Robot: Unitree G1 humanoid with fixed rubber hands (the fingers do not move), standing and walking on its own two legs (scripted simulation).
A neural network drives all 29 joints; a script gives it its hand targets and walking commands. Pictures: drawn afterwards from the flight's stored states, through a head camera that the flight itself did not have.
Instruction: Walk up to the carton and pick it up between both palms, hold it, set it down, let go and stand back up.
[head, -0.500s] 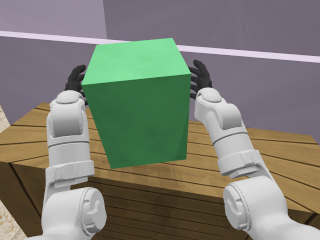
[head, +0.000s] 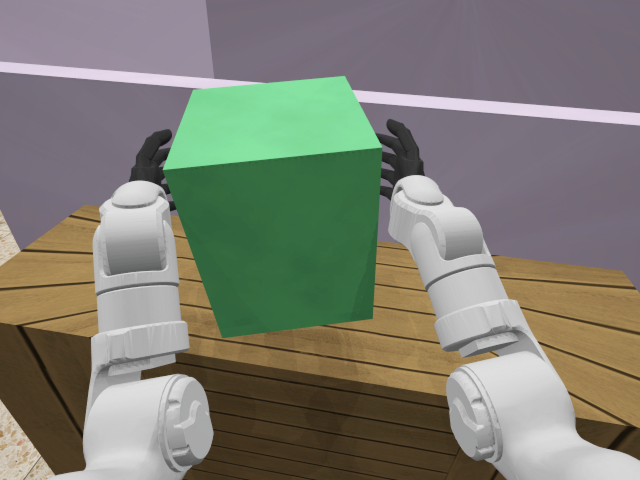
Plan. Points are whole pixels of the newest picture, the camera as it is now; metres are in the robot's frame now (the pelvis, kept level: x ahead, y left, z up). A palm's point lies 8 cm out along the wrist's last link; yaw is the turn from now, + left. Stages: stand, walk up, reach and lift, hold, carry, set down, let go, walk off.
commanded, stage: hold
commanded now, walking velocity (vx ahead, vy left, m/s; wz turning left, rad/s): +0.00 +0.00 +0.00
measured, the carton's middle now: (284, 205) +0.42 +0.01 +0.22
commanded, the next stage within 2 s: set down in 0.36 s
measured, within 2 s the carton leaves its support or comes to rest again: neither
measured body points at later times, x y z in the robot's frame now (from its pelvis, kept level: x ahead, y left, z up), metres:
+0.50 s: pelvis +0.00 +0.00 +0.00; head -0.08 +0.02 +0.44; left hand +0.38 +0.17 +0.27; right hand +0.38 -0.13 +0.28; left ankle +0.03 +0.13 -0.75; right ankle +0.03 -0.10 -0.75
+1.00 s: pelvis +0.02 +0.01 +0.00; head -0.02 +0.04 +0.45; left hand +0.41 +0.17 +0.20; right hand +0.41 -0.13 +0.21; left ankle +0.03 +0.13 -0.75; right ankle +0.03 -0.10 -0.75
